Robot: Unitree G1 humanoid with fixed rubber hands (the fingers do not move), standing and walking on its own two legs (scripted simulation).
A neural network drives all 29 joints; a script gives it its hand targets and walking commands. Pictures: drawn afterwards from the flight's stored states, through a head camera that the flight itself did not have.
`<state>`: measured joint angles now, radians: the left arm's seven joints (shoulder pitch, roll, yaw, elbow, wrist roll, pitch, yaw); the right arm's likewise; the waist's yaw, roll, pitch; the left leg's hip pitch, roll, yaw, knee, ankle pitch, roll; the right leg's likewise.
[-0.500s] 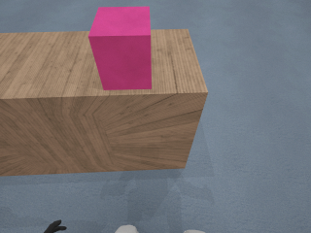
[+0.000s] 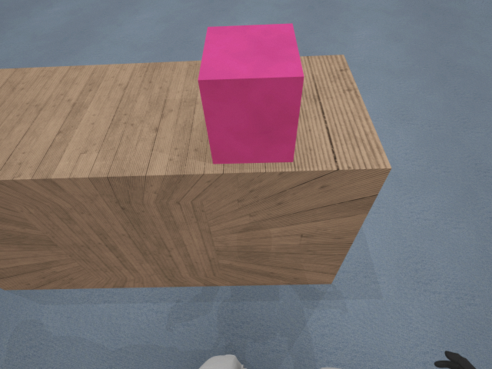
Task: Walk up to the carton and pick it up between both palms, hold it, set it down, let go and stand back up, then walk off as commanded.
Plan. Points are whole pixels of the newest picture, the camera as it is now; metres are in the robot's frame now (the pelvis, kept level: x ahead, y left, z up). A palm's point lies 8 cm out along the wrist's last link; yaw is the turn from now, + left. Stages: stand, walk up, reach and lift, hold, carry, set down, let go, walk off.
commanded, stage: walk up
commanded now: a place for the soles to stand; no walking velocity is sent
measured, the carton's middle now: (251, 96) +0.64 +0.02 +0.07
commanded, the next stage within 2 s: none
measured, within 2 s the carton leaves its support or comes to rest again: neither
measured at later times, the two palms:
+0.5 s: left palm (94, 330) +0.19 +0.31 -0.09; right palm out of the picture +0.13 -0.33 -0.09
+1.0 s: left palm (73, 328) +0.20 +0.35 -0.10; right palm (425, 302) +0.24 -0.28 -0.08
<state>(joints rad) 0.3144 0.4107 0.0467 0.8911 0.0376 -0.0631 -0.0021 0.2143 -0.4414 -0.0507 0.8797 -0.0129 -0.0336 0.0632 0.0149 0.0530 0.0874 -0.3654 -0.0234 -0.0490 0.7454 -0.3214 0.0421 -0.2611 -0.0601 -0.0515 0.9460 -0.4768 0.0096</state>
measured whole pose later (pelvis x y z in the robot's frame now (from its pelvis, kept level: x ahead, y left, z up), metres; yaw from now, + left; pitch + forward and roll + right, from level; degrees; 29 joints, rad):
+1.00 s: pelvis +0.15 +0.03 +0.01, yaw +3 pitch -2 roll -2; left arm 0.25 0.40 0.05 0.89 0.03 -0.03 0.01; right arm 0.25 -0.40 -0.05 0.86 -0.01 -0.01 0.03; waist 0.01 0.01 0.10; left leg -0.36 -0.03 -0.05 0.67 -0.26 0.03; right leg -0.30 -0.07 -0.06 0.83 -0.50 0.01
